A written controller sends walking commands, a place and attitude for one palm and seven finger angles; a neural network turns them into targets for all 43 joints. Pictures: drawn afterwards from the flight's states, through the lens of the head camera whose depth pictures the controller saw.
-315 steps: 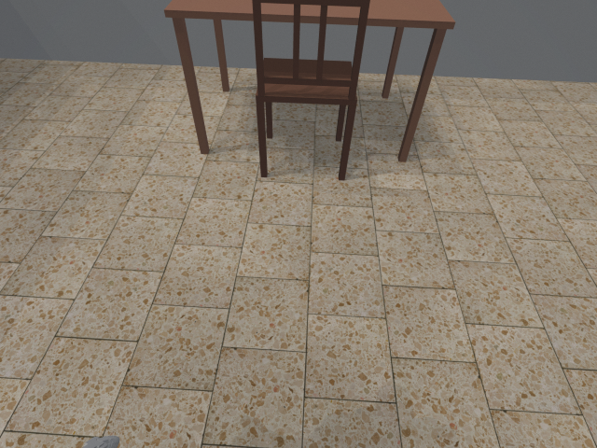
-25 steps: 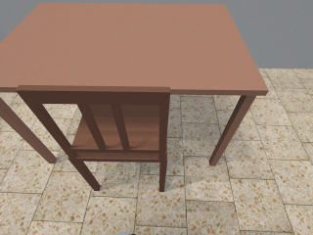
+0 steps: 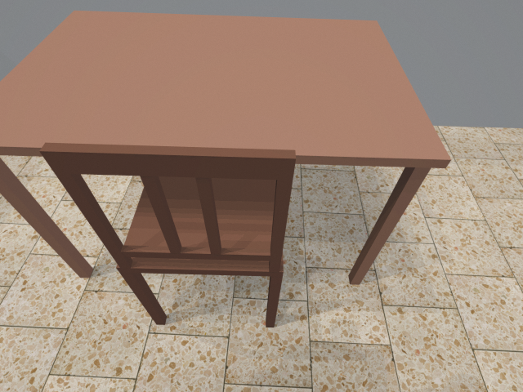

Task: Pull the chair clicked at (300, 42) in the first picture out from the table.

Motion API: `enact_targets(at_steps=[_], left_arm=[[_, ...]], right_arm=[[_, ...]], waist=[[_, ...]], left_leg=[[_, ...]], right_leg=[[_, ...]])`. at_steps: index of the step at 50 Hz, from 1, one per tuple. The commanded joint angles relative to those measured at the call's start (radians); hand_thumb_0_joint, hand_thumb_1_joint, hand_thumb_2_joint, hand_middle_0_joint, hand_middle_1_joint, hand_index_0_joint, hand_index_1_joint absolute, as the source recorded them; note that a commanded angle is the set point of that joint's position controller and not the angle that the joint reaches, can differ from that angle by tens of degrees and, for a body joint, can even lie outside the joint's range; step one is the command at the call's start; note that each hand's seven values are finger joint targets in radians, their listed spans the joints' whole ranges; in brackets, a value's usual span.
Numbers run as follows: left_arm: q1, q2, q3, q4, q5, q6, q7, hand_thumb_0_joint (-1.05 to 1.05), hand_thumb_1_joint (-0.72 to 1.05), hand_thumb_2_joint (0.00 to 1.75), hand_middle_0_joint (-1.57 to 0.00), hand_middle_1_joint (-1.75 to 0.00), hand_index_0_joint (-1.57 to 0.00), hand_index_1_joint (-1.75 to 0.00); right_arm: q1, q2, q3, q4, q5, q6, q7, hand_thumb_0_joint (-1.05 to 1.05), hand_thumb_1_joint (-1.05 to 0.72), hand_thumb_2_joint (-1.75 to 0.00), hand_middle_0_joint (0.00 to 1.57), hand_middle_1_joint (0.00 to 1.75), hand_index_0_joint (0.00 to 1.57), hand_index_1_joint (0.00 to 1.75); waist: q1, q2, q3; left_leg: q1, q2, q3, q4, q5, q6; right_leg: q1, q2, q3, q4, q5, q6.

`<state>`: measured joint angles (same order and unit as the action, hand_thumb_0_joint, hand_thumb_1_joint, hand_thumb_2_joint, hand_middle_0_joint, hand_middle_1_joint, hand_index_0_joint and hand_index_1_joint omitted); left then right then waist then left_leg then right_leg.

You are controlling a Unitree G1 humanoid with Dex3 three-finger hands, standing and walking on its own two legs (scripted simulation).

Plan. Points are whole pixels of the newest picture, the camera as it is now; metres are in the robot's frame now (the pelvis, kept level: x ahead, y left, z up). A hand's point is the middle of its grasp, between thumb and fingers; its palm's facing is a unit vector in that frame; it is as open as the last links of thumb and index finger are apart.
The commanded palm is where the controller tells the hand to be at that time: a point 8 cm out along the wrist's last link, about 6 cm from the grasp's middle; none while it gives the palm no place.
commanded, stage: come to a stop and stand still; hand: left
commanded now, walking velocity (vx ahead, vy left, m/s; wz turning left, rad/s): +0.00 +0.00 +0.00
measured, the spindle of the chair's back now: (164, 216) +0.45 +0.24 -0.08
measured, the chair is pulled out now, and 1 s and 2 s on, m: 0.00 0.00 0.00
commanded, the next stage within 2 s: look again from close up in 0.30 s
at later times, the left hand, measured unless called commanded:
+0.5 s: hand out of the picture +0.02 +0.21 -0.17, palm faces -0.01 -0.98 -0.21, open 7.4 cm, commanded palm none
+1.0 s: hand out of the picture +0.00 +0.17 -0.17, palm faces -0.01 -0.98 -0.18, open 7.4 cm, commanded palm none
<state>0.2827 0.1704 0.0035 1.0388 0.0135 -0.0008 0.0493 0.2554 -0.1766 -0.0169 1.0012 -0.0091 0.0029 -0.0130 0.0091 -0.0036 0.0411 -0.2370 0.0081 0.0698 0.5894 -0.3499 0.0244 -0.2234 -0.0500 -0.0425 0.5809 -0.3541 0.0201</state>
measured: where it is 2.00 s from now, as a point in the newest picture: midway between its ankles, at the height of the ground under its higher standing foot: outside the picture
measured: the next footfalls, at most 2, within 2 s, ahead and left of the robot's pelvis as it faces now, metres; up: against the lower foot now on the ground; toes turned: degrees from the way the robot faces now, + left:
none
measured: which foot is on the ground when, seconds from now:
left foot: down 0.00-1.00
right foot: down 0.00-1.00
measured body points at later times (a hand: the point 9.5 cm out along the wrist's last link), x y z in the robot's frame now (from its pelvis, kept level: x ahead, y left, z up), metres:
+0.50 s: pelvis +0.00 +0.03 +0.01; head +0.02 +0.03 +0.46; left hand +0.02 +0.26 -0.15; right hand +0.03 -0.21 -0.15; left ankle -0.02 +0.10 -0.73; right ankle -0.03 -0.14 -0.73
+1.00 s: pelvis +0.00 +0.01 +0.01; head +0.02 +0.01 +0.46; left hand +0.00 +0.22 -0.15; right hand +0.00 -0.22 -0.15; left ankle -0.02 +0.10 -0.73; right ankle -0.03 -0.14 -0.73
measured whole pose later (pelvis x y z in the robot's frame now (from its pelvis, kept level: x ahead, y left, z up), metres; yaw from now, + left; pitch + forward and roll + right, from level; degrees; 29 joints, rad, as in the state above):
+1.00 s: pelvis +0.00 +0.01 +0.01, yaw -1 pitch -1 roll +0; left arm 0.29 0.15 -0.02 1.11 0.01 -0.01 0.03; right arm 0.26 -0.16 0.01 1.13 0.00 -0.02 -0.02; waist 0.01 -0.02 0.04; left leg -0.14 -0.01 0.10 0.43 -0.28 0.03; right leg -0.15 -0.06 -0.01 0.45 -0.28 0.04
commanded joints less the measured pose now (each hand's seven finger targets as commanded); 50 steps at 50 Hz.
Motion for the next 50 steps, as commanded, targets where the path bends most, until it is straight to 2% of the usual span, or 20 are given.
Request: enact_targets(at_steps=[1, 3, 6, 9, 11, 14, 22, 26, 28, 32, 33, 38, 41, 44, 50], left_arm=[[0.049, 0.096, 0.013, -0.063, 0.005, -0.001, 0.006, 0.0, 0.9, 0.9, -0.2, -0.3, -0.2, -0.3], [0.034, 0.104, 0.012, -0.071, 0.005, 0.003, 0.001, 0.0, 0.9, 0.9, -0.2, -0.3, -0.2, -0.3], [0.024, 0.112, 0.012, -0.083, 0.006, 0.008, -0.006, 0.0, 0.9, 0.9, -0.2, -0.3, -0.2, -0.3], [0.028, 0.116, 0.01, -0.081, 0.005, 0.006, -0.008, 0.0, 0.9, 0.9, -0.2, -0.3, -0.2, -0.3], [0.03, 0.12, 0.01, -0.077, 0.004, 0.005, -0.009, 0.0, 0.9, 0.9, -0.2, -0.3, -0.2, -0.3], [0.036, 0.122, 0.008, -0.067, 0.001, 0.001, -0.009, 0.0, 0.9, 0.9, -0.2, -0.3, -0.2, -0.3], [0.039, 0.126, 0.006, -0.032, -0.002, -0.002, -0.005, 0.0, 0.9, 0.9, -0.2, -0.3, -0.2, -0.3], [0.043, 0.121, 0.004, -0.013, -0.003, -0.003, -0.004, 0.0, 0.9, 0.9, -0.2, -0.3, -0.2, -0.3], [0.047, 0.116, 0.002, -0.001, -0.002, -0.003, -0.004, 0.0, 0.9, 0.9, -0.2, -0.3, -0.2, -0.3], [0.051, 0.108, 0.001, 0.013, -0.001, -0.004, -0.004, 0.0, 0.9, 0.9, -0.2, -0.3, -0.2, -0.3], [0.053, 0.105, 0.0, 0.015, -0.001, -0.004, -0.004, 0.0, 0.9, 0.9, -0.2, -0.3, -0.2, -0.3], [0.061, 0.097, -0.001, 0.029, -0.001, -0.01, -0.004, 0.0, 0.9, 0.9, -0.2, -0.3, -0.2, -0.3], [0.064, 0.092, -0.002, 0.036, -0.001, -0.012, -0.004, 0.0, 0.9, 0.9, -0.2, -0.3, -0.2, -0.3], [0.073, 0.09, -0.002, 0.041, -0.001, -0.017, -0.003, 0.0, 0.9, 0.9, -0.2, -0.3, -0.2, -0.3], [0.084, 0.084, -0.004, 0.047, -0.002, -0.019, -0.003, 0.0, 0.9, 0.9, -0.2, -0.3, -0.2, -0.3]], right_arm=[[0.031, -0.12, -0.006, -0.066, -0.004, -0.02, -0.012, 0.0, -0.9, -0.9, 0.2, 0.3, 0.2, 0.3], [0.024, -0.118, -0.007, -0.068, -0.005, -0.019, -0.009, 0.0, -0.9, -0.9, 0.2, 0.3, 0.2, 0.3], [0.015, -0.131, -0.002, -0.067, -0.007, -0.021, -0.005, 0.0, -0.9, -0.9, 0.2, 0.3, 0.2, 0.3], [0.013, -0.136, 0.001, -0.063, -0.005, -0.025, -0.005, 0.0, -0.9, -0.9, 0.2, 0.3, 0.2, 0.3], [0.009, -0.137, 0.002, -0.056, -0.006, -0.028, -0.006, 0.0, -0.9, -0.9, 0.2, 0.3, 0.2, 0.3], [0.013, -0.137, 0.005, -0.042, -0.004, -0.032, -0.008, 0.0, -0.9, -0.9, 0.2, 0.3, 0.2, 0.3], [0.022, -0.131, 0.009, 0.007, -0.001, -0.037, -0.012, 0.0, -0.9, -0.9, 0.2, 0.3, 0.2, 0.3], [0.029, -0.124, 0.012, 0.032, 0.0, -0.037, -0.015, 0.0, -0.9, -0.9, 0.2, 0.3, 0.2, 0.3], [0.031, -0.116, 0.013, 0.042, 0.001, -0.035, -0.014, 0.0, -0.9, -0.9, 0.2, 0.3, 0.2, 0.3], [0.034, -0.106, 0.014, 0.059, 0.002, -0.035, -0.014, 0.0, -0.9, -0.9, 0.2, 0.3, 0.2, 0.3], [0.037, -0.102, 0.015, 0.063, 0.003, -0.034, -0.013, 0.0, -0.9, -0.9, 0.2, 0.3, 0.2, 0.3], [0.046, -0.093, 0.015, 0.078, 0.003, -0.037, -0.014, 0.0, -0.9, -0.9, 0.2, 0.3, 0.2, 0.3], [0.046, -0.085, 0.016, 0.087, 0.004, -0.037, -0.014, 0.0, -0.9, -0.9, 0.2, 0.3, 0.2, 0.3], [0.055, -0.08, 0.017, 0.095, 0.004, -0.038, -0.015, 0.0, -0.9, -0.9, 0.2, 0.3, 0.2, 0.3], [0.061, -0.068, 0.017, 0.106, 0.005, -0.039, -0.016, 0.0, -0.9, -0.9, 0.2, 0.3, 0.2, 0.3]], waist=[[0.005, 0.06, 0.022], [-0.004, 0.023, 0.046], [-0.001, 0.065, 0.064], [0.0, 0.036, 0.03], [0.001, 0.047, 0.016], [0.001, 0.022, -0.018], [-0.002, 0.014, -0.039], [-0.003, 0.031, -0.025], [-0.003, 0.008, -0.006], [-0.002, 0.02, 0.016], [-0.003, 0.007, 0.022], [-0.004, -0.001, 0.001], [-0.003, 0.002, 0.023], [-0.005, -0.009, -0.003], [-0.003, 0.004, 0.008]], left_leg=[[-0.041, 0.128, -0.147, -0.143, 0.369, 0.046], [-0.052, 0.105, -0.138, -0.176, 0.213, 0.033], [-0.076, 0.11, -0.159, -0.243, 0.13, 0.035], [-0.038, 0.106, -0.155, -0.248, 0.165, 0.034], [-0.013, 0.103, -0.152, -0.25, 0.202, 0.033], [0.032, 0.098, -0.131, -0.227, 0.297, 0.03], [0.092, 0.094, -0.107, -0.203, 0.436, 0.023], [0.097, 0.094, -0.102, -0.209, 0.449, 0.02], [0.088, 0.092, -0.097, -0.216, 0.404, 0.019], [0.077, 0.09, -0.093, -0.235, 0.348, 0.018], [0.072, 0.09, -0.094, -0.24, 0.326, 0.018], [0.097, 0.09, -0.084, -0.237, 0.335, 0.017], [0.084, 0.089, -0.082, -0.241, 0.323, 0.017], [0.105, 0.091, -0.078, -0.233, 0.346, 0.014], [0.109, 0.092, -0.072, -0.24, 0.342, 0.013]], right_leg=[[0.011, -0.012, 0.028, -0.065, 0.101, -0.049], [-0.01, -0.023, 0.047, -0.088, 0.09, -0.048], [-0.005, -0.019, 0.032, -0.083, 0.068, -0.04], [0.013, -0.029, 0.038, -0.095, 0.111, -0.037], [0.014, -0.032, 0.04, -0.099, 0.126, -0.035], [0.03, -0.047, 0.048, -0.11, 0.184, -0.03], [0.054, -0.061, 0.051, -0.116, 0.276, -0.024], [0.057, -0.061, 0.052, -0.123, 0.283, -0.025], [0.053, -0.065, 0.056, -0.137, 0.278, -0.024], [0.045, -0.066, 0.06, -0.15, 0.259, -0.025], [0.043, -0.064, 0.062, -0.156, 0.247, -0.025], [0.046, -0.068, 0.068, -0.162, 0.282, -0.028], [0.039, -0.068, 0.074, -0.172, 0.287, -0.03], [0.051, -0.071, 0.075, -0.171, 0.325, -0.032], [0.046, -0.068, 0.077, -0.183, 0.324, -0.034]])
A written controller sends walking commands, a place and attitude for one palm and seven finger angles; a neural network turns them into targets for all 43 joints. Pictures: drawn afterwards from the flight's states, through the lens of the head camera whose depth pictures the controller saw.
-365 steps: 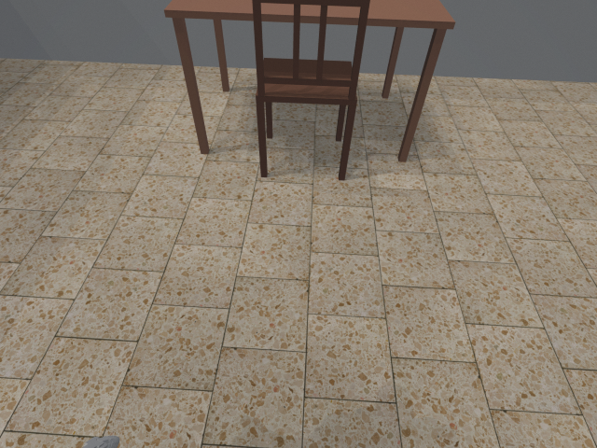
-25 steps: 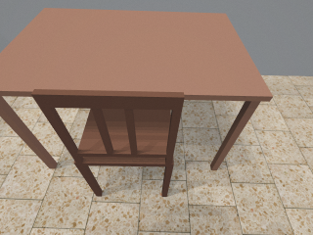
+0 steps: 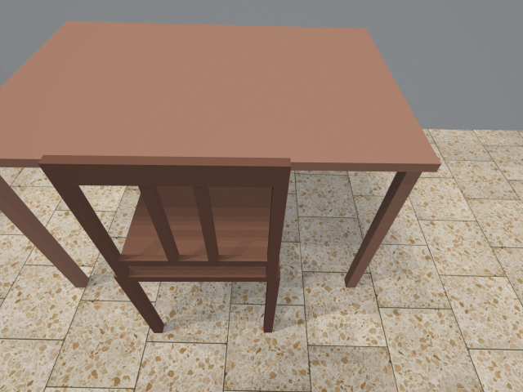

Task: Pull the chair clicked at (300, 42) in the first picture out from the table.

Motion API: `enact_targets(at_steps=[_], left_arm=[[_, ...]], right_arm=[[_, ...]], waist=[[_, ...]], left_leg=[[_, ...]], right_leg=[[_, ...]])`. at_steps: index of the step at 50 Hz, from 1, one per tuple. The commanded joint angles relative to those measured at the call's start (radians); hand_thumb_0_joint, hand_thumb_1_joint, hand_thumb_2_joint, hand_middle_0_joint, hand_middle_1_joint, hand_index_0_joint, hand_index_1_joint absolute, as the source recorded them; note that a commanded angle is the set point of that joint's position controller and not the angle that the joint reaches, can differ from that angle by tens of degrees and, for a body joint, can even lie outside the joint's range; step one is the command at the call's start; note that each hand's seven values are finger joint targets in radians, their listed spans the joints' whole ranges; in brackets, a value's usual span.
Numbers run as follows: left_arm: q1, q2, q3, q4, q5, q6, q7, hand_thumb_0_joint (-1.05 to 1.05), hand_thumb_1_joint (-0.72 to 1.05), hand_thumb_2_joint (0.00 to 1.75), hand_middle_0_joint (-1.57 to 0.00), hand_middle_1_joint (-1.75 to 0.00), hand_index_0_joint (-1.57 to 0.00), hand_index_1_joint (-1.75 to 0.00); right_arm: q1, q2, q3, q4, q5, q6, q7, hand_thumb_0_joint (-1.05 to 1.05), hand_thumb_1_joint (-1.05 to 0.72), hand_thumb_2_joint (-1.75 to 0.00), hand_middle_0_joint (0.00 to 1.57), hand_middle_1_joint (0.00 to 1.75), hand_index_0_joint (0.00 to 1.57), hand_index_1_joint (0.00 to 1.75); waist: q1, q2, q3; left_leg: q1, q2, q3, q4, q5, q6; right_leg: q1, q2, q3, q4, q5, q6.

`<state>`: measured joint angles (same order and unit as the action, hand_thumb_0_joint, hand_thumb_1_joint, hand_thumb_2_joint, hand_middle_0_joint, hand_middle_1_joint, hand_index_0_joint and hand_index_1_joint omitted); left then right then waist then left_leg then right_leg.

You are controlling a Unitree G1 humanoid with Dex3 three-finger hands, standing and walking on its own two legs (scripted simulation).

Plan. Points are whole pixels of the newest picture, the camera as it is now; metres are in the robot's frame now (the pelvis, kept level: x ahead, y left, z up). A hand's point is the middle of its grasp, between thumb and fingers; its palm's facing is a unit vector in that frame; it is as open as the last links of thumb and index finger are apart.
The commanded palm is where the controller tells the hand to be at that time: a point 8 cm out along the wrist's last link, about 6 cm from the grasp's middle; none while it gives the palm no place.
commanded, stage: look again from close up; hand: left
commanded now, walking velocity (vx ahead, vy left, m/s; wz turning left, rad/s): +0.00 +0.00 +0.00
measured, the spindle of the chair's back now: (161, 225) +0.44 +0.25 -0.09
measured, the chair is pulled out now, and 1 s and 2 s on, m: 0.00 0.00 0.00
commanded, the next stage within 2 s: shuffle to correct the standing spot in 0.62 s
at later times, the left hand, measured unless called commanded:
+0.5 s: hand out of the picture -0.03 +0.14 -0.18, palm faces +0.03 -0.99 -0.16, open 7.4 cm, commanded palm none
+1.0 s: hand out of the picture -0.03 +0.15 -0.18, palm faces +0.08 -0.98 -0.17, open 7.4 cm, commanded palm none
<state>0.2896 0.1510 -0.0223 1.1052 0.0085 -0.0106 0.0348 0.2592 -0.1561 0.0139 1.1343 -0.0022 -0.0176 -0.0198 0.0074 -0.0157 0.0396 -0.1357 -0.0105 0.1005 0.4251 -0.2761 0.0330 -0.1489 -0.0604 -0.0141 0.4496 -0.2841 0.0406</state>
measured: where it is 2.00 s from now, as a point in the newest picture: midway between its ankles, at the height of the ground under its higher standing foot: outside the picture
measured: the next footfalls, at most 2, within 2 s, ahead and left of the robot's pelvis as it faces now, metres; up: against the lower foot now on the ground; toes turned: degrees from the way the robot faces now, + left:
none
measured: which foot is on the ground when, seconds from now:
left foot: down 0.00-1.00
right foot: down 0.00-1.00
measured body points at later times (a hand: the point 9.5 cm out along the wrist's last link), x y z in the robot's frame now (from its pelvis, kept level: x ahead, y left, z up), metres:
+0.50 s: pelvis -0.01 -0.02 +0.00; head +0.00 -0.02 +0.45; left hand -0.03 +0.19 -0.16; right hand -0.01 -0.23 -0.16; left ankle -0.03 +0.09 -0.74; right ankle -0.03 -0.14 -0.74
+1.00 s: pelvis +0.00 -0.01 -0.01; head +0.01 +0.00 +0.44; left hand -0.03 +0.21 -0.17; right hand -0.01 -0.23 -0.16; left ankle -0.03 +0.09 -0.74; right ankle -0.03 -0.14 -0.74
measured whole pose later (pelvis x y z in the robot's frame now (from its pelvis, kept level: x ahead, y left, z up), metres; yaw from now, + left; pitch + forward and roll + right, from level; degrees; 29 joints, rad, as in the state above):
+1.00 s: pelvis +0.00 -0.01 -0.01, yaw +2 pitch +0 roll +0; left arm 0.33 0.15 0.01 1.08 0.01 0.00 0.04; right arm 0.31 -0.14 0.00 1.12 -0.01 0.01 -0.01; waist 0.02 -0.03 0.02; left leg -0.20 0.00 0.07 0.51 -0.31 0.02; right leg -0.19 -0.05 -0.04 0.52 -0.32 0.02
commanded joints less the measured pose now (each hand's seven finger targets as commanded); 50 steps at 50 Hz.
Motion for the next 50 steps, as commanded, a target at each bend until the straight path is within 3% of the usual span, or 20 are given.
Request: enact_targets(at_steps=[1, 36, 40, 44, 45, 46, 47, 48, 50], left_arm=[[0.076, 0.103, 0.022, -0.017, 0.003, -0.009, 0.012, 0.0, 0.9, 0.9, -0.2, -0.3, -0.2, -0.3], [0.125, 0.071, 0.016, -0.017, 0.003, -0.018, 0.012, 0.0, 0.9, 0.9, -0.2, -0.3, -0.2, -0.3], [0.122, 0.11, 0.039, -0.032, 0.004, -0.011, 0.013, 0.0, 0.9, 0.9, -0.2, -0.3, -0.2, -0.3], [0.126, 0.156, 0.067, -0.05, 0.008, -0.003, 0.014, 0.0, 0.9, 0.9, -0.2, -0.3, -0.2, -0.3], [0.107, 0.154, 0.066, -0.056, 0.008, 0.0, 0.014, 0.0, 0.9, 0.9, -0.2, -0.3, -0.2, -0.3], [0.079, 0.14, 0.062, -0.063, 0.01, 0.0, 0.013, 0.0, 0.9, 0.9, -0.2, -0.3, -0.2, -0.3], [0.057, 0.117, 0.056, -0.069, 0.009, 0.001, 0.013, 0.0, 0.9, 0.9, -0.2, -0.3, -0.2, -0.3], [0.059, 0.091, 0.047, -0.073, 0.01, 0.001, 0.011, 0.0, 0.9, 0.9, -0.2, -0.3, -0.2, -0.3], [0.094, 0.057, 0.036, -0.062, 0.007, 0.001, 0.012, 0.0, 0.9, 0.9, -0.2, -0.3, -0.2, -0.3]], right_arm=[[0.056, -0.089, -0.013, -0.025, -0.002, -0.017, -0.009, 0.0, -0.9, -0.9, 0.2, 0.3, 0.2, 0.3], [0.096, -0.049, -0.013, -0.005, 0.0, -0.013, -0.009, 0.0, -0.9, -0.9, 0.2, 0.3, 0.2, 0.3], [0.09, -0.06, -0.019, -0.026, -0.004, 0.007, -0.004, 0.0, -0.9, -0.9, 0.2, 0.3, 0.2, 0.3], [0.08, -0.049, -0.029, -0.065, -0.012, 0.024, 0.003, 0.0, -0.9, -0.9, 0.2, 0.3, 0.2, 0.3], [0.084, -0.04, -0.029, -0.066, -0.011, 0.027, 0.003, 0.0, -0.9, -0.9, 0.2, 0.3, 0.2, 0.3], [0.102, -0.037, -0.027, -0.061, -0.011, 0.023, 0.003, 0.0, -0.9, -0.9, 0.2, 0.3, 0.2, 0.3], [0.123, -0.037, -0.025, -0.052, -0.011, 0.016, 0.003, 0.0, -0.9, -0.9, 0.2, 0.3, 0.2, 0.3], [0.143, -0.049, -0.023, -0.039, -0.012, 0.003, 0.001, 0.0, -0.9, -0.9, 0.2, 0.3, 0.2, 0.3], [0.138, -0.073, -0.022, -0.031, -0.007, -0.014, -0.009, 0.0, -0.9, -0.9, 0.2, 0.3, 0.2, 0.3]], waist=[[-0.002, 0.017, 0.019], [-0.002, 0.006, 0.045], [0.009, 0.003, 0.055], [0.014, -0.112, 0.067], [0.003, -0.129, 0.082], [-0.014, -0.119, 0.089], [-0.025, -0.067, 0.092], [-0.021, 0.028, 0.074], [0.005, 0.137, 0.02]], left_leg=[[-0.001, 0.11, -0.103, -0.076, 0.252, 0.002], [-0.015, 0.113, -0.101, -0.085, 0.176, -0.009], [-0.081, 0.08, -0.084, -0.024, 0.088, -0.014], [-0.162, 0.028, -0.035, 0.103, -0.055, -0.032], [-0.133, 0.034, -0.037, 0.096, -0.05, -0.031], [-0.095, 0.042, -0.052, 0.061, -0.008, -0.029], [-0.048, 0.06, -0.077, 0.011, 0.067, -0.024], [-0.023, 0.096, -0.123, -0.027, 0.183, -0.005], [-0.027, 0.163, -0.189, -0.071, 0.363, 0.04]], right_leg=[[-0.033, -0.059, 0.051, -0.055, 0.242, -0.054], [-0.073, -0.045, 0.071, -0.093, 0.183, -0.065], [-0.069, -0.082, 0.079, -0.083, 0.079, -0.085], [-0.091, -0.191, 0.193, -0.164, -0.08, -0.149], [-0.132, -0.191, 0.184, -0.176, -0.09, -0.152], [-0.172, -0.169, 0.149, -0.149, -0.058, -0.139], [-0.203, -0.12, 0.095, -0.093, -0.016, -0.117], [-0.192, -0.059, 0.037, -0.021, 0.042, -0.084], [-0.107, -0.015, -0.017, 0.026, 0.055, -0.052]])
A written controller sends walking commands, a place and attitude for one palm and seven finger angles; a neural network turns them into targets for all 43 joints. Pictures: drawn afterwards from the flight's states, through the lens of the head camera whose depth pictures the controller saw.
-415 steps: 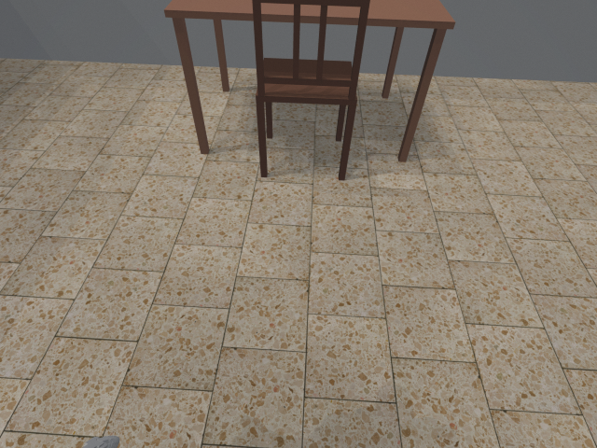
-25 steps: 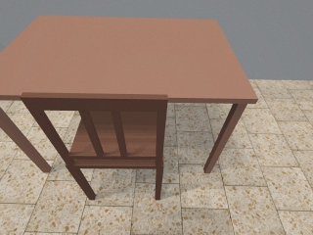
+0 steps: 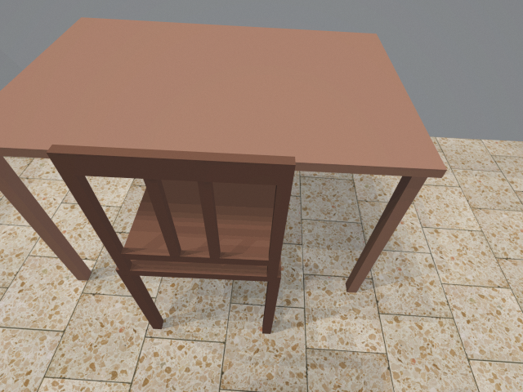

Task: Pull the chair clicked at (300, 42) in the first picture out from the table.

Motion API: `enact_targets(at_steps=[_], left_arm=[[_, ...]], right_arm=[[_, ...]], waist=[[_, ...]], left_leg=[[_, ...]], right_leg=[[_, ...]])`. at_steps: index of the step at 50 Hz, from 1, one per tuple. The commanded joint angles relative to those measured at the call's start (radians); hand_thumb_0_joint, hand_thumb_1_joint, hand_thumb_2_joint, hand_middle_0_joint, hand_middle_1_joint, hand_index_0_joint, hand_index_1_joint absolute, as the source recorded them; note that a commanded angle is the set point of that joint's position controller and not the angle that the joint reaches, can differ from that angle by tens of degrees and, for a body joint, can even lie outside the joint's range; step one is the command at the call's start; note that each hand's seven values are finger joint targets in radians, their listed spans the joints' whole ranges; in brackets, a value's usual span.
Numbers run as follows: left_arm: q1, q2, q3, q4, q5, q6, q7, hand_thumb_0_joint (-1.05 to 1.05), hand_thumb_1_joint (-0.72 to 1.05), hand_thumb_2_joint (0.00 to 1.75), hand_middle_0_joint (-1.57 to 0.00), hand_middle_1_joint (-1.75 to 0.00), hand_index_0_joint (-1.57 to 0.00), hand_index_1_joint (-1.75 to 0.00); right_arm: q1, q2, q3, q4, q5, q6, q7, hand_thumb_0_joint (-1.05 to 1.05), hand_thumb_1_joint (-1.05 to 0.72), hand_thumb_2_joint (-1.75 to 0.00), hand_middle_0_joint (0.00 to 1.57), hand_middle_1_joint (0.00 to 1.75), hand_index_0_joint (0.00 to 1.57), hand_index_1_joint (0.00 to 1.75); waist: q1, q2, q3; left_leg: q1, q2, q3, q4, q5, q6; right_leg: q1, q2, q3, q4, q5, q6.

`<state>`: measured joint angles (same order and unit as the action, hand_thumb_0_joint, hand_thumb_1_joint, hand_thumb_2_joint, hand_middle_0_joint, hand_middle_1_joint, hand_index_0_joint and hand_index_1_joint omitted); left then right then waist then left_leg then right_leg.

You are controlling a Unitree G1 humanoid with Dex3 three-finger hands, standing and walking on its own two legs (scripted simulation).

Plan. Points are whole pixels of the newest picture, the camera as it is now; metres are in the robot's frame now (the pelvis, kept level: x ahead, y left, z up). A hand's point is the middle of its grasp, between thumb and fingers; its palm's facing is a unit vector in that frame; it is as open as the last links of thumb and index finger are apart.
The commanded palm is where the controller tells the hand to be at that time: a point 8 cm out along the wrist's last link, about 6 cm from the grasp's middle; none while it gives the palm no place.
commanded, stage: come to a stop and stand still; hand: left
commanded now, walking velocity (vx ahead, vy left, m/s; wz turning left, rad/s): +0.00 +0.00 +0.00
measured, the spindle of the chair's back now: (165, 219) +0.46 +0.25 -0.08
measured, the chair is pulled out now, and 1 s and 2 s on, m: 0.00 0.00 0.00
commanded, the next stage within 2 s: look again from close up in 1.24 s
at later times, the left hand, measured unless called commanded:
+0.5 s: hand out of the picture +0.00 +0.18 -0.18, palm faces +0.02 -0.98 -0.20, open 7.4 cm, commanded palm none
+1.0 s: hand out of the picture -0.01 +0.15 -0.17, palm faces +0.01 -0.98 -0.19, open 7.4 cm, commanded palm none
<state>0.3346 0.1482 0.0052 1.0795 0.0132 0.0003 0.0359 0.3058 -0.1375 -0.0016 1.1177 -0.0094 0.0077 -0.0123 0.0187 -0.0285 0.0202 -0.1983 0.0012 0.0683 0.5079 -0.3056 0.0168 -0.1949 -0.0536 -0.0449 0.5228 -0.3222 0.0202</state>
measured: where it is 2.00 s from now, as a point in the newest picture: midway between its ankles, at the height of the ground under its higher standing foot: outside the picture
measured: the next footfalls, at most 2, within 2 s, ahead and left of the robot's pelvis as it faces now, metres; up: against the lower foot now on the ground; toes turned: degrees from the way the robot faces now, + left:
none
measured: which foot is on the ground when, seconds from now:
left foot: down 0.00-1.00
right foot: down 0.00-1.00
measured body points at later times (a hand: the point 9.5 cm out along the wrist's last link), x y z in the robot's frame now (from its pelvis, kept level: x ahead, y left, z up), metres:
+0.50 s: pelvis +0.00 +0.01 +0.00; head +0.01 +0.01 +0.45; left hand +0.00 +0.23 -0.16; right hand +0.00 -0.22 -0.16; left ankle -0.02 +0.11 -0.74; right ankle -0.03 -0.13 -0.74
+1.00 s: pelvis -0.01 -0.01 +0.00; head +0.01 -0.02 +0.45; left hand -0.01 +0.20 -0.15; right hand -0.01 -0.23 -0.16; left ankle -0.02 +0.11 -0.74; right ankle -0.03 -0.13 -0.74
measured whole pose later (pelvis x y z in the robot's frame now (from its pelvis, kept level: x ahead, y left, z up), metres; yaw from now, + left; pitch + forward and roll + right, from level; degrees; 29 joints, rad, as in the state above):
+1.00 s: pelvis -0.01 -0.01 +0.00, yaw +0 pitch -1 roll +1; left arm 0.30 0.14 -0.02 1.10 0.01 -0.02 0.03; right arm 0.27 -0.16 0.02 1.12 0.00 -0.01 -0.01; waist 0.01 0.00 0.04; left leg -0.16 0.02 0.07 0.44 -0.26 0.00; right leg -0.17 -0.04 -0.04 0.48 -0.29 0.00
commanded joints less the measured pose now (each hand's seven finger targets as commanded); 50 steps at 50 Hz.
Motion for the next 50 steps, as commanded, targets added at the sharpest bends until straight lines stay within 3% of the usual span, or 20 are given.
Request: enact_targets(at_steps=[1, 3, 5, 12, 16, 17, 18, 19, 20, 22, 24, 29, 35, 40, 44, 50], left_arm=[[0.059, 0.055, 0.006, -0.029, 0.002, -0.012, 0.013, 0.0, 0.9, 0.9, -0.2, -0.3, -0.2, -0.3], [0.078, 0.062, 0.003, -0.013, -0.002, -0.016, 0.014, 0.0, 0.9, 0.9, -0.2, -0.3, -0.2, -0.3], [0.067, 0.073, 0.003, -0.011, -0.002, -0.017, 0.013, 0.0, 0.9, 0.9, -0.2, -0.3, -0.2, -0.3], [0.058, 0.079, 0.001, -0.008, 0.0, -0.014, 0.012, 0.0, 0.9, 0.9, -0.2, -0.3, -0.2, -0.3], [0.062, 0.079, -0.001, -0.003, 0.0, -0.016, 0.011, 0.0, 0.9, 0.9, -0.2, -0.3, -0.2, -0.3], [0.078, 0.12, -0.001, 0.031, 0.016, -0.043, 0.045, 0.0, 0.9, 0.9, -0.2, -0.3, -0.2, -0.3], [0.054, 0.15, 0.01, -0.02, 0.005, -0.048, 0.037, 0.0, 0.9, 0.9, -0.2, -0.3, -0.2, -0.3], [0.018, 0.129, 0.0, -0.03, 0.001, -0.046, 0.028, 0.0, 0.9, 0.9, -0.2, -0.3, -0.2, -0.3], [0.009, 0.13, 0.005, -0.044, 0.002, -0.042, 0.019, 0.0, 0.9, 0.9, -0.2, -0.3, -0.2, -0.3], [0.019, 0.117, 0.001, -0.037, 0.0, -0.036, 0.014, 0.0, 0.9, 0.9, -0.2, -0.3, -0.2, -0.3], [0.016, 0.105, -0.002, -0.035, -0.002, -0.027, 0.012, 0.0, 0.9, 0.9, -0.2, -0.3, -0.2, -0.3], [0.0, 0.108, -0.002, -0.039, 0.0, -0.016, 0.005, 0.0, 0.9, 0.9, -0.2, -0.3, -0.2, -0.3], [0.004, 0.119, 0.001, -0.04, -0.001, -0.019, 0.0, 0.0, 0.9, 0.9, -0.2, -0.3, -0.2, -0.3], [0.013, 0.123, 0.001, -0.029, -0.002, -0.028, 0.0, 0.0, 0.9, 0.9, -0.2, -0.3, -0.2, -0.3], [0.022, 0.118, -0.001, -0.015, -0.003, -0.031, 0.003, 0.0, 0.9, 0.9, -0.2, -0.3, -0.2, -0.3], [0.031, 0.114, -0.002, -0.001, -0.003, -0.034, 0.004, 0.0, 0.9, 0.9, -0.2, -0.3, -0.2, -0.3]], right_arm=[[0.083, -0.096, -0.005, -0.021, 0.001, -0.043, -0.021, 0.0, -0.9, -0.9, 0.2, 0.3, 0.2, 0.3], [0.071, -0.098, -0.003, -0.025, 0.003, -0.048, -0.026, 0.0, -0.9, -0.9, 0.2, 0.3, 0.2, 0.3], [0.068, -0.093, -0.004, -0.024, 0.005, -0.046, -0.028, 0.0, -0.9, -0.9, 0.2, 0.3, 0.2, 0.3], [0.051, -0.09, -0.001, -0.014, 0.005, -0.042, -0.021, 0.0, -0.9, -0.9, 0.2, 0.3, 0.2, 0.3], [0.045, -0.087, 0.001, -0.009, 0.005, -0.044, -0.019, 0.0, -0.9, -0.9, 0.2, 0.3, 0.2, 0.3], [-0.022, -0.147, -0.005, -0.078, 0.009, -0.05, -0.012, 0.0, -0.9, -0.9, 0.2, 0.3, 0.2, 0.3], [0.029, -0.118, -0.008, -0.102, -0.001, -0.047, -0.006, 0.0, -0.9, -0.9, 0.2, 0.3, 0.2, 0.3], [0.042, -0.112, -0.005, -0.1, -0.002, -0.046, -0.006, 0.0, -0.9, -0.9, 0.2, 0.3, 0.2, 0.3], [0.05, -0.116, -0.003, -0.108, -0.008, -0.048, -0.004, 0.0, -0.9, -0.9, 0.2, 0.3, 0.2, 0.3], [0.045, -0.117, 0.0, -0.114, -0.003, -0.048, -0.01, 0.0, -0.9, -0.9, 0.2, 0.3, 0.2, 0.3], [0.045, -0.121, 0.0, -0.117, -0.001, -0.042, -0.013, 0.0, -0.9, -0.9, 0.2, 0.3, 0.2, 0.3], [0.03, -0.129, -0.001, -0.109, -0.002, -0.034, -0.008, 0.0, -0.9, -0.9, 0.2, 0.3, 0.2, 0.3], [0.021, -0.123, 0.001, -0.089, -0.002, -0.035, -0.005, 0.0, -0.9, -0.9, 0.2, 0.3, 0.2, 0.3], [0.018, -0.115, 0.004, -0.066, 0.0, -0.039, -0.006, 0.0, -0.9, -0.9, 0.2, 0.3, 0.2, 0.3], [0.019, -0.111, 0.004, -0.043, 0.001, -0.04, -0.007, 0.0, -0.9, -0.9, 0.2, 0.3, 0.2, 0.3], [0.017, -0.096, 0.003, -0.018, 0.002, -0.038, -0.011, 0.0, -0.9, -0.9, 0.2, 0.3, 0.2, 0.3]], waist=[[0.0, 0.136, 0.029], [0.003, 0.094, -0.003], [-0.004, 0.057, 0.012], [-0.006, 0.027, 0.061], [-0.005, 0.035, 0.049], [0.0, 0.012, 0.058], [-0.026, 0.039, -0.039], [-0.035, 0.061, -0.048], [-0.029, 0.154, -0.077], [-0.024, 0.126, -0.043], [-0.025, 0.062, 0.017], [-0.023, 0.036, 0.112], [-0.017, 0.015, 0.094], [-0.015, -0.006, 0.043], [-0.015, 0.016, 0.023], [-0.013, 0.011, 0.037]], left_leg=[[0.034, 0.152, -0.159, -0.141, 0.492, 0.061], [0.078, 0.133, -0.132, -0.11, 0.58, 0.05], [0.081, 0.122, -0.115, -0.107, 0.566, 0.039], [0.046, 0.103, -0.107, -0.155, 0.354, 0.025], [0.056, 0.099, -0.1, -0.163, 0.329, 0.023], [-0.023, 0.122, -0.091, 0.037, 0.539, -0.008], [-0.016, 0.088, -0.092, 0.0, 0.261, -0.006], [-0.022, 0.094, -0.102, -0.029, 0.219, 0.003], [-0.013, 0.097, -0.101, -0.036, 0.277, 0.015], [-0.02, 0.102, -0.114, -0.033, 0.369, 0.024], [-0.044, 0.1, -0.118, -0.056, 0.289, 0.027], [-0.083, 0.09, -0.123, -0.142, 0.079, 0.027], [-0.048, 0.082, -0.104, -0.165, 0.074, 0.024], [0.004, 0.082, -0.084, -0.144, 0.162, 0.019], [0.024, 0.085, -0.079, -0.135, 0.203, 0.013], [0.032, 0.089, -0.065, -0.135, 0.212, 0.007]], right_leg=[[-0.03, -0.024, 0.015, -0.045, 0.126, -0.03], [-0.006, -0.042, 0.032, -0.061, 0.215, -0.032], [0.001, -0.047, 0.043, -0.074, 0.267, -0.035], [-0.001, -0.059, 0.055, -0.12, 0.218, -0.032], [0.005, -0.06, 0.061, -0.133, 0.225, -0.032], [-0.002, -0.093, 0.093, -0.118, 0.514, -0.029], [0.052, -0.114, 0.091, -0.075, 0.401, -0.056], [0.025, -0.09, 0.077, -0.053, 0.271, -0.065], [0.042, -0.069, 0.055, -0.03, 0.23, -0.071], [0.034, -0.05, 0.039, -0.027, 0.215, -0.065], [0.009, -0.045, 0.04, -0.049, 0.163, -0.06], [-0.043, -0.038, 0.055, -0.083, 0.056, -0.052], [-0.042, -0.046, 0.067, -0.115, 0.068, -0.05], [-0.018, -0.058, 0.076, -0.123, 0.162, -0.048], [-0.007, -0.065, 0.08, -0.121, 0.223, -0.048], [-0.001, -0.064, 0.08, -0.132, 0.267, -0.05]])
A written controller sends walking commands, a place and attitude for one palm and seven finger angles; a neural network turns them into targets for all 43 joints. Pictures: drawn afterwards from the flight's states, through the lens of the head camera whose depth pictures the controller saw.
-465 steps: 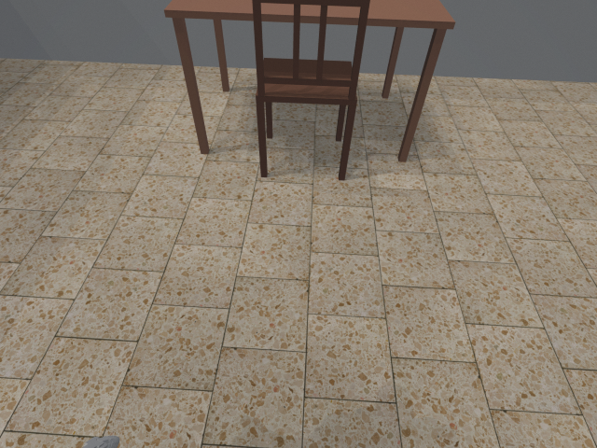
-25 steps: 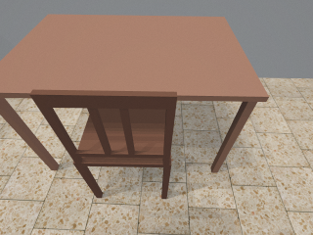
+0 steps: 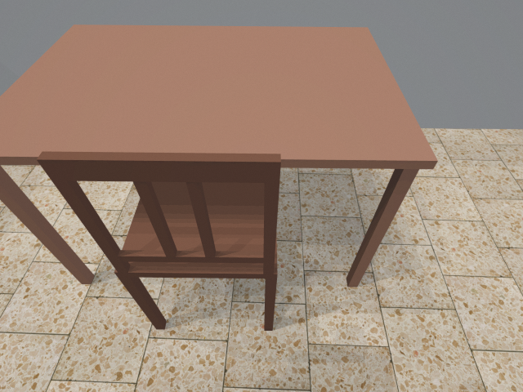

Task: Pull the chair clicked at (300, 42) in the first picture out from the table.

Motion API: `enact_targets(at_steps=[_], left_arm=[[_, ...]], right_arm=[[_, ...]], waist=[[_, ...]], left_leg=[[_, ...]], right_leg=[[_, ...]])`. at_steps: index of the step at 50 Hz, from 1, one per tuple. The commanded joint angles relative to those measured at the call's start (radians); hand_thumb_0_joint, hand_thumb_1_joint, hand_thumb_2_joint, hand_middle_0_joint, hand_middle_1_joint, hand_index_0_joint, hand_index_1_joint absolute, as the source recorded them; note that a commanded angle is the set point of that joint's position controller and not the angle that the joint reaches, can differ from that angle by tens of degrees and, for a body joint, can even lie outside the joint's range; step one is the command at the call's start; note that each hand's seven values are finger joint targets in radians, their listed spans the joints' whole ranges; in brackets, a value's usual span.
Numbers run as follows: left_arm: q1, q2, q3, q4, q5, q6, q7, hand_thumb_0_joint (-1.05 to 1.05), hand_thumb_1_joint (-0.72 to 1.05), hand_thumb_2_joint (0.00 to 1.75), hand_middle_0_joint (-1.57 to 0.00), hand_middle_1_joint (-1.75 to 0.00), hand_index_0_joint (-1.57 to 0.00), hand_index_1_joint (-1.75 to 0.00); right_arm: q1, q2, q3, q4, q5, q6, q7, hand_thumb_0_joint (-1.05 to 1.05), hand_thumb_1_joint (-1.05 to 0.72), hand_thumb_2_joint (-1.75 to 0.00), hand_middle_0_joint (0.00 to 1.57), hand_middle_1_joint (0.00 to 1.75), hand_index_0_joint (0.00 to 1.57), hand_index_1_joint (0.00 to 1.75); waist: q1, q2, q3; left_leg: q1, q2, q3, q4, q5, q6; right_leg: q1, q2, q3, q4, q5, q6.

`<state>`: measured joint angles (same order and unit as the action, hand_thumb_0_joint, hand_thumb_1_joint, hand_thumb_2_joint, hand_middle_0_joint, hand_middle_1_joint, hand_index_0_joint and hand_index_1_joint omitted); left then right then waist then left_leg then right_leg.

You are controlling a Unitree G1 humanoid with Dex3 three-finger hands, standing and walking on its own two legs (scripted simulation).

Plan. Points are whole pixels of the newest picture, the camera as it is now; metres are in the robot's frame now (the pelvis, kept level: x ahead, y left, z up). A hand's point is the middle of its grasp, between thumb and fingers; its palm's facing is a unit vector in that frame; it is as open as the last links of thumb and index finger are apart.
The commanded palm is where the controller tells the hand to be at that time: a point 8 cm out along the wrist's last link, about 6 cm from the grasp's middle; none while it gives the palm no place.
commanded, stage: come to a stop and stand still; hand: left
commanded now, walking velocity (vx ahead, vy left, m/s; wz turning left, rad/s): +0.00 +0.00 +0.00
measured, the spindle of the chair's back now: (158, 221) +0.46 +0.26 -0.09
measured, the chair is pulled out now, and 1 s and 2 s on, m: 0.00 0.00 0.00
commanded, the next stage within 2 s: look again from close up in 0.24 s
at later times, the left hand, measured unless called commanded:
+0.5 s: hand out of the picture -0.01 +0.15 -0.17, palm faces +0.03 -0.98 -0.18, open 7.4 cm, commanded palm none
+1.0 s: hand out of the picture -0.01 +0.15 -0.17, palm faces +0.03 -0.99 -0.17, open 7.4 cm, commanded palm none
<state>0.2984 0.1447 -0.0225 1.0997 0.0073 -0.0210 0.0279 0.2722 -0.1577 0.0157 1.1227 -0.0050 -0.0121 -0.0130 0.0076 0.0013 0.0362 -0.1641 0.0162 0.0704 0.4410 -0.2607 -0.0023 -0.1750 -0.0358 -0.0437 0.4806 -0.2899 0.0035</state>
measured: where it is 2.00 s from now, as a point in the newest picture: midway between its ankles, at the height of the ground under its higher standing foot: outside the picture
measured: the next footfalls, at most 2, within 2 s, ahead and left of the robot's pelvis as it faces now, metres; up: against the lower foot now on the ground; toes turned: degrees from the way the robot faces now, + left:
none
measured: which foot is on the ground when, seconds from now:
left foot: down 0.00-1.00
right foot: down 0.00-1.00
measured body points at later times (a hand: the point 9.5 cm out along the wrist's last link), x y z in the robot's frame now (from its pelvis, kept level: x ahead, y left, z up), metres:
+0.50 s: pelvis +0.00 -0.01 +0.00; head +0.01 -0.01 +0.45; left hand -0.01 +0.21 -0.16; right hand +0.00 -0.23 -0.16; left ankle -0.02 +0.12 -0.74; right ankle -0.02 -0.12 -0.74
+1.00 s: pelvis +0.00 -0.01 +0.00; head +0.01 -0.01 +0.45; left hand -0.02 +0.20 -0.16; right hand -0.01 -0.22 -0.16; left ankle -0.02 +0.12 -0.74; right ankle -0.02 -0.12 -0.74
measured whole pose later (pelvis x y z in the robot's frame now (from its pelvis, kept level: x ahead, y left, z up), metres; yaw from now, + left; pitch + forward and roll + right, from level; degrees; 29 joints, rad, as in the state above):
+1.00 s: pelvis +0.00 -0.01 +0.00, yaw +0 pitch -1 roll +1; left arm 0.33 0.13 -0.02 1.11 0.01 -0.03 0.03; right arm 0.30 -0.12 0.01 1.16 0.00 -0.02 -0.02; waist 0.01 -0.01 0.02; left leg -0.14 0.04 0.07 0.40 -0.24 -0.02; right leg -0.15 -0.01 -0.05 0.44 -0.27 -0.02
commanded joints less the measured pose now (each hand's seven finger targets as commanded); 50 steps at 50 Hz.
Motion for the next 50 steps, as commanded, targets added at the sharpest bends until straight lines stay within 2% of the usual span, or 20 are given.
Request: enact_targets(at_steps=[1, 10, 11, 13, 16, 20, 24, 27, 29, 31, 39, 41, 48, 50], left_arm=[[0.066, 0.115, 0.026, -0.019, 0.003, -0.012, 0.013, 0.0, 0.9, 0.9, -0.2, -0.3, -0.2, -0.3], [0.077, 0.108, 0.025, -0.007, 0.003, -0.012, 0.013, 0.0, 0.9, 0.9, -0.2, -0.3, -0.2, -0.3], [0.08, 0.103, 0.025, -0.007, 0.003, -0.013, 0.014, 0.0, 0.9, 0.9, -0.2, -0.3, -0.2, -0.3], [0.08, 0.103, 0.026, -0.005, 0.003, -0.014, 0.015, 0.0, 0.9, 0.9, -0.2, -0.3, -0.2, -0.3], [0.083, 0.099, 0.025, -0.005, 0.003, -0.012, 0.015, 0.0, 0.9, 0.9, -0.2, -0.3, -0.2, -0.3], [0.086, 0.098, 0.025, -0.003, 0.003, -0.011, 0.014, 0.0, 0.9, 0.9, -0.2, -0.3, -0.2, -0.3], [0.089, 0.099, 0.026, -0.005, 0.003, -0.013, 0.015, 0.0, 0.9, 0.9, -0.2, -0.3, -0.2, -0.3], [0.086, 0.096, 0.024, -0.005, 0.002, -0.011, 0.015, 0.0, 0.9, 0.9, -0.2, -0.3, -0.2, -0.3], [0.09, 0.096, 0.025, -0.005, 0.002, -0.013, 0.015, 0.0, 0.9, 0.9, -0.2, -0.3, -0.2, -0.3], [0.089, 0.096, 0.025, -0.007, 0.003, -0.012, 0.015, 0.0, 0.9, 0.9, -0.2, -0.3, -0.2, -0.3], [0.101, 0.09, 0.025, -0.004, 0.002, -0.013, 0.016, 0.0, 0.9, 0.9, -0.2, -0.3, -0.2, -0.3], [0.105, 0.086, 0.024, -0.005, 0.003, -0.013, 0.016, 0.0, 0.9, 0.9, -0.2, -0.3, -0.2, -0.3], [0.114, 0.081, 0.024, -0.006, 0.003, -0.014, 0.016, 0.0, 0.9, 0.9, -0.2, -0.3, -0.2, -0.3], [0.116, 0.078, 0.023, -0.004, 0.002, -0.012, 0.015, 0.0, 0.9, 0.9, -0.2, -0.3, -0.2, -0.3]], right_arm=[[0.049, -0.079, -0.014, -0.023, -0.002, -0.018, -0.011, 0.0, -0.9, -0.9, 0.2, 0.3, 0.2, 0.3], [0.056, -0.064, -0.014, -0.006, -0.002, -0.017, -0.014, 0.0, -0.9, -0.9, 0.2, 0.3, 0.2, 0.3], [0.052, -0.068, -0.015, -0.006, -0.002, -0.018, -0.015, 0.0, -0.9, -0.9, 0.2, 0.3, 0.2, 0.3], [0.059, -0.067, -0.014, -0.004, -0.002, -0.019, -0.016, 0.0, -0.9, -0.9, 0.2, 0.3, 0.2, 0.3], [0.056, -0.067, -0.014, -0.001, -0.002, -0.019, -0.016, 0.0, -0.9, -0.9, 0.2, 0.3, 0.2, 0.3], [0.058, -0.059, -0.014, 0.001, -0.002, -0.017, -0.017, 0.0, -0.9, -0.9, 0.2, 0.3, 0.2, 0.3], [0.065, -0.063, -0.013, 0.001, -0.002, -0.018, -0.016, 0.0, -0.9, -0.9, 0.2, 0.3, 0.2, 0.3], [0.064, -0.06, -0.013, 0.003, -0.003, -0.017, -0.016, 0.0, -0.9, -0.9, 0.2, 0.3, 0.2, 0.3], [0.073, -0.06, -0.013, 0.005, -0.002, -0.019, -0.016, 0.0, -0.9, -0.9, 0.2, 0.3, 0.2, 0.3], [0.074, -0.058, -0.014, 0.005, -0.002, -0.02, -0.017, 0.0, -0.9, -0.9, 0.2, 0.3, 0.2, 0.3], [0.087, -0.05, -0.011, 0.01, -0.001, -0.02, -0.018, 0.0, -0.9, -0.9, 0.2, 0.3, 0.2, 0.3], [0.085, -0.047, -0.013, 0.008, -0.001, -0.019, -0.018, 0.0, -0.9, -0.9, 0.2, 0.3, 0.2, 0.3], [0.098, -0.042, -0.012, 0.01, -0.001, -0.02, -0.018, 0.0, -0.9, -0.9, 0.2, 0.3, 0.2, 0.3], [0.096, -0.035, -0.011, 0.013, 0.0, -0.018, -0.019, 0.0, -0.9, -0.9, 0.2, 0.3, 0.2, 0.3]], waist=[[-0.005, -0.016, 0.022], [-0.003, -0.007, 0.03], [-0.001, 0.008, 0.027], [-0.003, -0.006, 0.014], [-0.001, 0.005, 0.029], [0.0, -0.018, 0.046], [0.0, -0.007, 0.031], [-0.001, -0.005, 0.045], [-0.002, -0.006, 0.021], [-0.001, 0.0, 0.039], [-0.001, -0.007, 0.028], [0.0, -0.003, 0.049], [-0.001, -0.003, 0.034], [0.001, -0.011, 0.061]], left_leg=[[-0.003, 0.073, -0.07, -0.067, 0.173, 0.025], [0.008, 0.079, -0.065, -0.08, 0.168, 0.021], [0.008, 0.079, -0.066, -0.074, 0.185, 0.021], [0.014, 0.082, -0.067, -0.074, 0.193, 0.021], [0.013, 0.084, -0.067, -0.08, 0.193, 0.022], [0.012, 0.085, -0.066, -0.088, 0.179, 0.022], [0.013, 0.083, -0.066, -0.087, 0.179, 0.019], [0.008, 0.082, -0.069, -0.092, 0.164, 0.02], [0.019, 0.085, -0.069, -0.091, 0.181, 0.021], [0.011, 0.085, -0.068, -0.092, 0.184, 0.021], [0.015, 0.084, -0.07, -0.092, 0.192, 0.02], [0.009, 0.083, -0.07, -0.092, 0.18, 0.021], [0.015, 0.085, -0.069, -0.093, 0.185, 0.02], [0.005, 0.085, -0.069, -0.101, 0.16, 0.022]], right_leg=[[-0.023, -0.082, 0.084, -0.088, 0.243, -0.034], [-0.023, -0.076, 0.082, -0.104, 0.234, -0.035], [-0.022, -0.079, 0.084, -0.102, 0.25, -0.035], [-0.011, -0.08, 0.083, -0.098, 0.264, -0.036], [-0.02, -0.075, 0.081, -0.103, 0.245, -0.033], [-0.027, -0.072, 0.08, -0.11, 0.241, -0.034], [-0.017, -0.077, 0.084, -0.113, 0.239, -0.034], [-0.029, -0.073, 0.086, -0.118, 0.213, -0.035], [-0.018, -0.074, 0.083, -0.113, 0.228, -0.035], [-0.023, -0.071, 0.085, -0.115, 0.229, -0.034], [-0.015, -0.073, 0.083, -0.115, 0.241, -0.036], [-0.028, -0.072, 0.086, -0.124, 0.227, -0.036], [-0.025, -0.071, 0.084, -0.122, 0.226, -0.037], [-0.038, -0.067, 0.084, -0.134, 0.195, -0.036]])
